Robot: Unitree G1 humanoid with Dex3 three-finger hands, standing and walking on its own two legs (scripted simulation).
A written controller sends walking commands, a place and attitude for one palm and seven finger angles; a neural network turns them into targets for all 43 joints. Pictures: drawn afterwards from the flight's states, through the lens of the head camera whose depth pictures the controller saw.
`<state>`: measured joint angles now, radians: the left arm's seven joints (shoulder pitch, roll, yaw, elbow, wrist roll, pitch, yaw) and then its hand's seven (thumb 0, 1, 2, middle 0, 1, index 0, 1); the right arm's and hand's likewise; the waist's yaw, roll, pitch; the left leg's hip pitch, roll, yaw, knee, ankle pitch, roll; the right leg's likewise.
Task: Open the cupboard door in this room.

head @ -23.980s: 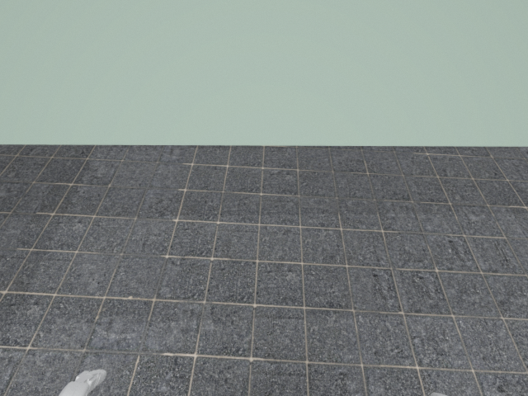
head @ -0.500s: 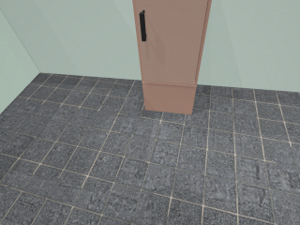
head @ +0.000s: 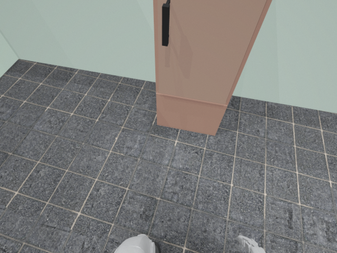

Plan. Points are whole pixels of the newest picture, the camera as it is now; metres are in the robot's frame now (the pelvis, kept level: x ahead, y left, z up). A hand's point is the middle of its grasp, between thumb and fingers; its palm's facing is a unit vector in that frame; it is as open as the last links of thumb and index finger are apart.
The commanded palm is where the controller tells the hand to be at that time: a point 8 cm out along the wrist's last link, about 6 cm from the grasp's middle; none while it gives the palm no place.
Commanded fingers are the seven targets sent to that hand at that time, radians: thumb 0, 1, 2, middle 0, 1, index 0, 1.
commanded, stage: turn to face it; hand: left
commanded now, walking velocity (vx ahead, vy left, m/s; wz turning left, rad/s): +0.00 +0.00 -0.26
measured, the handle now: (166, 23) +0.88 +0.10 +0.03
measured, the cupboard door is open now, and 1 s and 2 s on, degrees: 0 0 0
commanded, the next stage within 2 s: take the last steps up to it in 0.18 s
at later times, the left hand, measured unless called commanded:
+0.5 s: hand (131, 222) +0.20 +0.12 -0.14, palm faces -0.05 -0.97 -0.22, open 7.3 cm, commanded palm none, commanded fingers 0.00 0.90 0.90 -0.20 -0.30 -0.20 -0.30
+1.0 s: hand (121, 215) +0.21 +0.15 -0.16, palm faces -0.06 -0.99 -0.14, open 7.4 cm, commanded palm none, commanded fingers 0.00 0.90 0.90 -0.20 -0.30 -0.20 -0.30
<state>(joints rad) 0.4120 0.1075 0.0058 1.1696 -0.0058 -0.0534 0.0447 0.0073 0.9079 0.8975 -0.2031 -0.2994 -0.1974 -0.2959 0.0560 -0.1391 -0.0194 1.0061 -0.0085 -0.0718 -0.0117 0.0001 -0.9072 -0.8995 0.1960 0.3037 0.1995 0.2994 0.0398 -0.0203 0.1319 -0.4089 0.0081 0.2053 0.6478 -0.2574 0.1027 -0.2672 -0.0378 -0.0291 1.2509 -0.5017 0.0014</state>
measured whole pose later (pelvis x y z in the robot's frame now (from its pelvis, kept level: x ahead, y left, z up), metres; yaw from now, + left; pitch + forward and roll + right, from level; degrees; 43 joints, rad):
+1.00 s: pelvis +0.21 -0.01 +0.02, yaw -7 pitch -1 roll +0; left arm 0.32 0.16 0.04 1.13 0.02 -0.01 -0.01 0.01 0.91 0.90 -0.20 -0.30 -0.19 -0.30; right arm 0.30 -0.13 -0.03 1.08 -0.02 -0.06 -0.02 0.00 -0.92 -0.90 0.20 0.30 0.20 0.30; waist 0.00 -0.03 0.02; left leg -0.17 0.04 0.18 0.42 -0.24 0.03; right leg -0.44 -0.08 -0.06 1.04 -0.35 0.00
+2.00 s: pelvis +0.25 +0.01 +0.03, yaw -6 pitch +2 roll -2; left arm 0.33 0.24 0.05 1.11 0.02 0.05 0.00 0.01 0.91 0.90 -0.20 -0.30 -0.19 -0.30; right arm 0.30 -0.11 -0.01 1.07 -0.02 -0.01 -0.05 0.01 -0.92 -0.90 0.20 0.30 0.20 0.30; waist 0.01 -0.07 0.01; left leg -0.13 0.01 0.06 0.32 -0.22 0.04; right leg -0.43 -0.01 0.03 0.96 -0.30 0.06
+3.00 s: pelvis +0.28 -0.08 +0.02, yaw -6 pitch -1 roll +0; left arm 0.32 0.13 -0.01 1.16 0.00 -0.01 0.04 0.00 0.91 0.90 -0.20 -0.30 -0.20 -0.30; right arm 0.24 -0.15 -0.01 1.16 0.00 0.00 -0.05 0.01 -0.92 -0.90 0.20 0.30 0.20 0.30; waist 0.01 0.00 0.05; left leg -0.12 0.08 0.08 0.39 -0.25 -0.05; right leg -0.09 0.02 -0.08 0.38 -0.28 -0.04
